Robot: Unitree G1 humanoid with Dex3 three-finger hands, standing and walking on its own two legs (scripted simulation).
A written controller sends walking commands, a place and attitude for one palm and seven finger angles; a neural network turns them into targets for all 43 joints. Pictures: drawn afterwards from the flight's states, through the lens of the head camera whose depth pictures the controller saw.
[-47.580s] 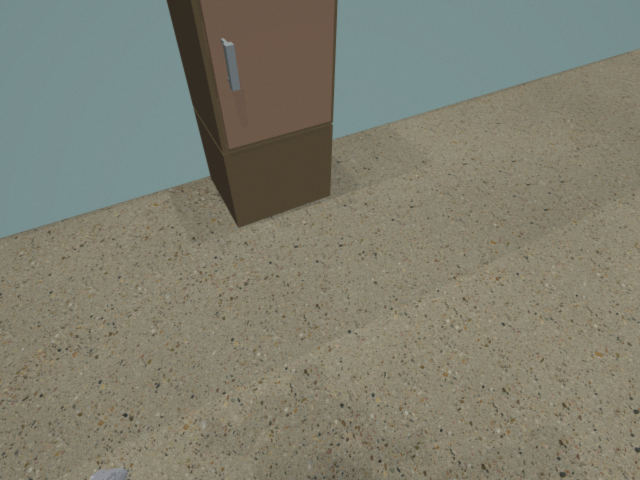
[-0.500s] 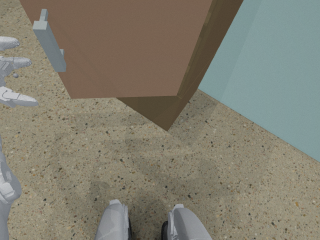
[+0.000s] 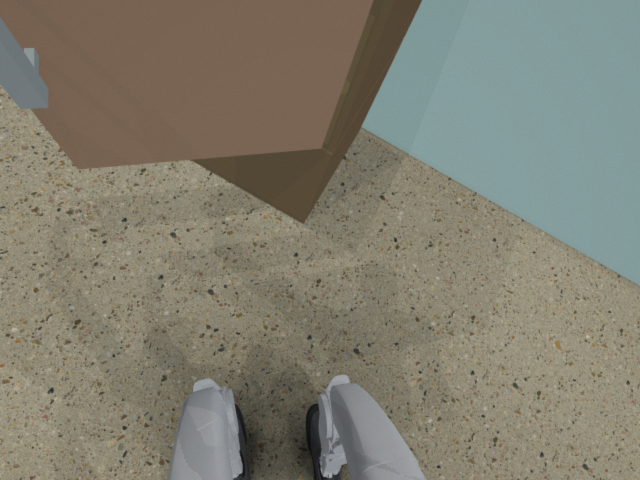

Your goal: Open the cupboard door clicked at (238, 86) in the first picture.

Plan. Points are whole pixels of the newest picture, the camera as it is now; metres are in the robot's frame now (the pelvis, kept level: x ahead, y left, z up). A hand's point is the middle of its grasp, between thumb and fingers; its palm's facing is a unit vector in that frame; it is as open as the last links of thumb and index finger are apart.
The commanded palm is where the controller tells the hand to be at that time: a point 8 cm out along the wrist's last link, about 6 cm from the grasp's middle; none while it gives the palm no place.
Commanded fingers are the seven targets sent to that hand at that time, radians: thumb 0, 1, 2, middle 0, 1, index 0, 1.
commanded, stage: move the hooked fingers beside the handle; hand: left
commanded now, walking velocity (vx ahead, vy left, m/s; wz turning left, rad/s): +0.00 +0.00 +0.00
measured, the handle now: out of the picture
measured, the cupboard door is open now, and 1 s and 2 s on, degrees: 40 40 38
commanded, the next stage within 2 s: slide the fingers in behind the handle in 0.66 s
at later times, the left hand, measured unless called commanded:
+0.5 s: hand out of the picture +0.52 +0.33 +0.08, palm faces +0.11 -0.99 +0.00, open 14.0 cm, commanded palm +0.52 +0.35 +0.08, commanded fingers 0.00 -0.50 0.30 -0.30 -1.20 -0.30 -1.20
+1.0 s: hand out of the picture +0.52 +0.32 +0.08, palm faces +0.11 -0.99 +0.00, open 14.0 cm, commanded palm +0.52 +0.34 +0.08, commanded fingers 0.00 -0.50 0.30 -0.30 -1.20 -0.30 -1.20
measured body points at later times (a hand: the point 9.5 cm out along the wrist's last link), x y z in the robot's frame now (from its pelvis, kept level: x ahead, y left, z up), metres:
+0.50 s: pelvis +0.01 +0.01 +0.01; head +0.19 +0.07 +0.42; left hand +0.51 +0.39 +0.09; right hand +0.02 -0.27 -0.08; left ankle +0.05 +0.08 -0.62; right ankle +0.02 -0.13 -0.62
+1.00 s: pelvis +0.01 +0.00 +0.01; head +0.18 +0.05 +0.42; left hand +0.51 +0.37 +0.09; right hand +0.01 -0.27 -0.08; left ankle +0.05 +0.08 -0.62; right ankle +0.02 -0.13 -0.62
